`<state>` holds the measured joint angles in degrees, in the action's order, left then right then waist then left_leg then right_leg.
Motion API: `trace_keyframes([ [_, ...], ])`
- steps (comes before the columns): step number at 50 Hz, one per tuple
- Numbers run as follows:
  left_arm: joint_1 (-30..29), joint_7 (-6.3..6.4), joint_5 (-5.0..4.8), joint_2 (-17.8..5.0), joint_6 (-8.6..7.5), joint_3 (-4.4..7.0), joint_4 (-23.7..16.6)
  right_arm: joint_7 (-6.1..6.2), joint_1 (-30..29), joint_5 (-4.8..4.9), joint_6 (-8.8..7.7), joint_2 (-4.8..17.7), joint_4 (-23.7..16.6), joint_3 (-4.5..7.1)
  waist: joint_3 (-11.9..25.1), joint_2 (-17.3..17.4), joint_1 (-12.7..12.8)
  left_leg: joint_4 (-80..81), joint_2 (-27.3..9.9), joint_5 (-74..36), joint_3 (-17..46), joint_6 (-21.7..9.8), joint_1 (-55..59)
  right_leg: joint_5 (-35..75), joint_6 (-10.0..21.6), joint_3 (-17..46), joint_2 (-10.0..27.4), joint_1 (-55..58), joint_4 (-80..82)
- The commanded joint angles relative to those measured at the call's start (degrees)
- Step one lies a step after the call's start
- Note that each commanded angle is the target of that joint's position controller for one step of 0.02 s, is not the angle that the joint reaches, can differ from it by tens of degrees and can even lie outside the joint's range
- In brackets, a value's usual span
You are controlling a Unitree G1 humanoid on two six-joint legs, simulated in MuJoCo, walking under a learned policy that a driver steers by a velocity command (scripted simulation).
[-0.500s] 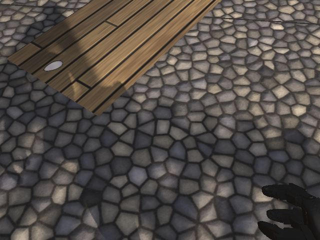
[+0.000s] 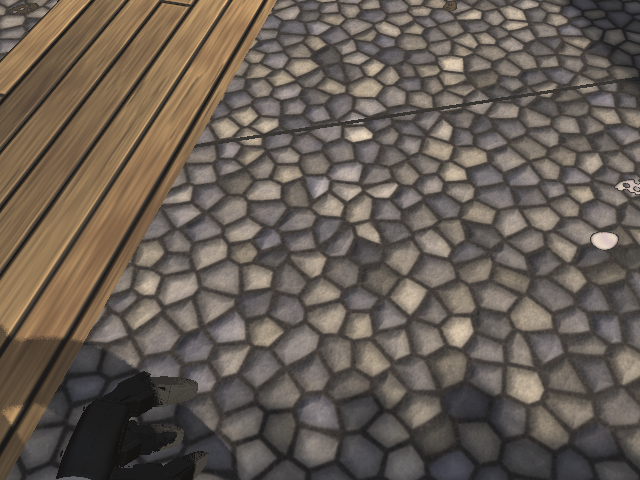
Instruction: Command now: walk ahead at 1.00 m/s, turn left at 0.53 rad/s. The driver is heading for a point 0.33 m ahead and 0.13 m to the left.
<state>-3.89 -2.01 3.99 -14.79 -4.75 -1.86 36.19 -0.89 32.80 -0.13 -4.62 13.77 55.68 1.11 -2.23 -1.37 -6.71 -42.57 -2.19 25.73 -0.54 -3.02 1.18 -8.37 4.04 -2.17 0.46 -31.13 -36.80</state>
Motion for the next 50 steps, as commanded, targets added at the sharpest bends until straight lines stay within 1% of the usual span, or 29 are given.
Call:
trace_keyframes([
  [1,25.56,2.01,-0.33,-15.06,0.67,6.54,5.00,0.48,-6.82,1.50,-0.60,8.62,-9.27,2.17,18.67,-4.86,13.39,-39.07,-0.31,-6.28,5.62,-4.36,-44.32,-31.60,4.70,41.43,23.63,49.35,20.65],
  [2,21.50,1.86,-0.76,-10.23,0.11,5.47,5.27,0.07,-10.62,1.09,-0.37,8.03,-9.55,2.17,9.47,-2.28,11.99,-35.52,-2.22,-10.99,4.79,-3.93,-45.02,-22.78,4.46,31.20,20.92,40.55,20.75],
  [3,19.81,1.63,-0.71,-8.34,-0.33,5.27,6.12,-0.30,-11.23,0.82,0.09,6.61,-9.05,1.99,5.38,-1.06,9.90,-33.56,-3.73,-12.28,4.64,-3.17,-43.19,-13.41,3.92,24.39,18.66,34.28,22.25],
  [6,21.03,1.68,-2.36,-4.59,-1.77,4.47,9.11,-1.58,-11.96,-0.76,2.99,3.45,-9.43,1.85,1.75,-3.22,6.10,-31.49,-6.36,-12.88,4.19,-1.76,-41.01,-2.59,2.09,11.11,15.71,26.66,25.59],
  [8,22.02,1.54,-3.19,-3.21,-2.66,4.08,10.80,-2.20,-17.36,-1.35,3.96,2.26,-11.99,1.56,-1.93,-2.12,5.37,-29.13,-6.70,-15.31,2.96,-0.85,-44.64,11.16,1.60,3.81,14.73,25.13,27.33],
  [10,20.62,1.55,-2.87,-2.80,-3.33,3.75,11.50,-2.65,-22.32,-1.81,3.30,0.97,-14.78,0.59,-5.23,-3.09,3.92,-18.55,-4.44,-20.60,0.05,-0.30,-42.05,30.97,1.65,-4.55,11.32,20.79,26.93],
  [12,19.15,1.79,-3.29,-4.18,-3.83,3.79,11.70,-3.61,-25.35,-1.76,2.10,0.97,-15.08,-0.30,-5.59,-0.99,3.94,0.00,-0.15,-30.51,-4.95,-0.53,-31.37,33.60,0.71,-10.45,7.34,16.94,27.15],
  [13,20.85,1.98,-3.70,-6.34,-4.13,4.06,12.33,-4.10,-25.13,-1.84,1.71,1.04,-14.55,-0.46,-4.33,-1.07,4.15,4.58,2.18,-35.13,-7.06,-0.81,-25.49,36.02,0.88,-10.29,8.14,17.13,26.27],
  [14,20.45,3.44,-5.25,-13.38,-3.36,5.94,10.64,-3.58,-25.19,1.90,0.34,2.43,-15.67,0.36,0.32,-2.64,4.10,4.00,4.06,-33.30,-4.73,-0.43,-21.96,45.04,1.08,-7.67,9.97,21.80,23.38],
  [16,19.26,4.71,-5.42,-16.24,-1.60,6.80,10.43,-3.46,-20.37,1.00,-0.01,7.78,-15.04,1.81,4.66,-3.96,-0.03,8.01,6.50,-31.39,-3.60,-1.97,-17.81,53.53,0.05,-6.66,11.56,29.61,14.55],
  [18,18.86,4.69,-5.21,-14.57,0.09,6.48,10.26,-2.25,-9.64,-0.02,0.55,12.12,-11.68,3.95,9.14,-1.92,-5.74,15.85,5.48,-41.44,-0.42,-4.75,-3.72,46.64,-2.95,-7.02,8.61,27.72,-7.58],
  [19,25.52,4.05,-2.63,-7.01,-0.03,4.50,9.32,-1.07,-9.97,-0.77,0.91,16.83,-10.78,4.20,12.66,14.80,0.26,7.87,-5.30,-74.43,10.11,-7.23,11.69,-13.64,-5.47,-6.68,0.86,12.87,-30.88],
  [20,37.70,2.49,-4.30,-3.64,-0.74,2.48,10.63,-0.95,-12.73,-2.97,0.17,16.81,-13.84,3.37,28.65,18.47,5.00,6.14,-20.75,-86.32,35.34,-22.01,28.22,-32.21,-7.11,5.61,-4.68,-1.57,-52.01],
  [21,33.35,2.02,-5.69,-11.00,-1.12,4.05,11.47,-1.52,-13.82,-2.11,0.50,13.63,-15.44,3.32,32.74,6.63,0.45,11.46,-19.58,-80.02,34.17,-22.64,23.61,-28.69,-6.49,12.91,-2.83,-0.16,-52.18],
  [22,27.54,2.27,-6.53,-11.89,-0.93,4.55,9.19,-1.63,-18.83,-0.39,0.57,12.95,-15.76,3.14,22.87,3.13,2.64,14.04,-17.07,-70.39,28.35,-20.30,14.57,-25.79,-6.02,11.16,-0.15,-2.16,-46.78],
  [23,23.79,3.17,-5.63,-10.86,-0.32,4.56,8.80,-1.51,-22.56,0.97,0.49,10.72,-15.50,2.56,14.19,-2.10,4.97,16.94,-14.33,-63.36,24.32,-17.46,4.06,-23.52,-6.74,8.46,2.15,-3.27,-42.01],
  [25,23.31,4.32,-4.83,-10.33,1.84,5.04,8.99,-1.15,-24.37,-0.15,0.21,9.13,-14.99,2.07,9.23,-1.53,7.59,21.10,-11.93,-61.34,19.72,-15.67,-10.50,-19.00,-7.72,8.01,4.01,3.54,-37.00],
  [27,24.02,4.81,-4.45,-7.72,2.93,4.84,8.87,-1.25,-25.60,-1.05,-0.07,8.38,-14.14,1.99,9.00,1.23,9.12,23.22,-10.40,-61.44,14.89,-15.45,-17.10,-18.07,-8.35,7.63,4.90,7.48,-30.61],
  [30,21.45,5.27,-4.01,-4.99,3.46,4.30,8.16,-0.36,-27.64,-1.06,0.45,8.19,-13.00,2.13,11.44,3.75,9.53,22.87,-7.37,-62.84,8.46,-13.39,-18.39,-11.88,-8.87,6.14,4.87,10.32,-17.74],
  [32,18.82,5.25,-4.11,-4.97,3.78,4.31,8.22,0.23,-27.70,-0.96,1.40,8.24,-12.28,2.21,12.69,4.63,8.45,23.15,-6.20,-56.51,6.72,-11.73,-18.06,-4.94,-8.99,5.45,4.22,12.79,-11.54],
  [35,14.71,5.07,-4.42,-5.97,4.41,4.72,7.85,0.48,-27.47,-1.09,2.43,7.53,-10.97,1.88,10.38,6.28,7.05,24.26,-6.35,-38.80,8.13,-10.60,-18.95,-2.06,-8.64,5.59,3.80,14.51,-4.82],
  [38,13.96,4.66,-3.59,-5.52,4.06,4.90,8.18,0.50,-27.57,-0.44,2.87,5.77,-9.74,1.07,7.68,6.60,8.21,21.54,-5.10,-23.56,9.54,-7.51,-20.33,2.79,-6.38,4.43,2.56,19.86,8.44],
  [39,13.50,4.55,-2.77,-6.58,3.79,5.02,8.00,0.49,-25.08,-0.47,2.70,4.51,-8.86,0.61,6.85,4.98,7.72,20.18,-3.38,-18.39,9.67,-4.65,-21.27,8.69,-5.03,6.65,4.44,22.38,12.34],
  [40,12.96,4.69,-2.40,-9.65,3.70,5.51,7.31,0.49,-21.89,-1.42,2.44,4.00,-8.33,0.44,7.10,-0.05,5.34,16.66,0.06,-10.82,7.68,-1.98,-22.87,17.92,-2.94,11.14,9.38,24.91,12.05],
  [41,10.65,4.71,-2.76,-10.91,4.03,5.88,7.75,0.46,-16.93,-1.19,2.38,3.32,-7.32,0.57,7.46,-7.72,1.44,16.70,3.51,-4.57,4.34,-0.08,-22.13,13.36,0.50,12.48,11.27,22.69,11.38],
  [42,9.98,4.19,-3.04,-7.19,4.09,5.42,8.01,0.72,-20.01,-1.21,2.81,4.19,-7.11,0.55,7.01,-7.02,3.40,17.01,3.22,-7.65,3.26,0.95,-17.17,0.41,-0.02,11.53,8.87,17.39,13.18],
  [43,9.92,3.80,-2.95,-5.68,3.97,5.10,8.27,1.01,-23.46,-0.94,3.42,5.66,-7.48,1.00,4.76,-4.54,4.89,17.03,3.03,-9.55,3.50,0.93,-16.87,-4.87,-1.69,9.89,6.35,15.33,13.64],
  [46,11.08,3.71,-3.09,-6.17,3.01,5.19,9.84,1.60,-24.07,-0.84,4.57,5.77,-6.77,1.18,3.68,-2.84,5.47,17.48,1.77,-13.37,4.94,0.16,-16.84,0.18,-3.34,7.79,4.43,16.61,12.26],
  [50,12.44,4.10,-3.64,-5.60,2.85,5.19,11.83,1.74,-24.29,-0.33,4.08,5.51,-4.96,1.37,5.37,-0.77,6.35,16.61,1.46,-19.25,4.92,0.42,-15.64,8.05,-2.80,6.92,3.77,20.26,10.06],
])
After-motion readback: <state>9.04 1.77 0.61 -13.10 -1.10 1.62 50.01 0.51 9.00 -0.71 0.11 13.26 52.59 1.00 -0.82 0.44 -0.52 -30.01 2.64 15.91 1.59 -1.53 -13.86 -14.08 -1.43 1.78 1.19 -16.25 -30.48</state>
